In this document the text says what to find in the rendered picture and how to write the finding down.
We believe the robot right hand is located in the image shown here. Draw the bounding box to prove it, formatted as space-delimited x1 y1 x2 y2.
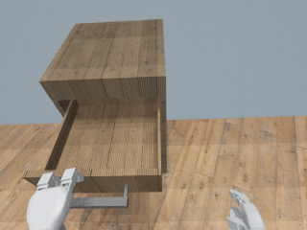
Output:
226 189 266 230

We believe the drawer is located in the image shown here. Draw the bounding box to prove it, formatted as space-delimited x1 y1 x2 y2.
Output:
22 97 162 194

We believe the handle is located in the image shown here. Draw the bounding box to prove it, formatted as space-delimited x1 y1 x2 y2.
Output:
70 184 129 209

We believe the cabinet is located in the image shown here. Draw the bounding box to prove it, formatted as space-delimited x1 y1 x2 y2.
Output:
39 19 167 173

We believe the robot left hand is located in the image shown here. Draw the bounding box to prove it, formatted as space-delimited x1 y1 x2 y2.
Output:
26 168 84 230

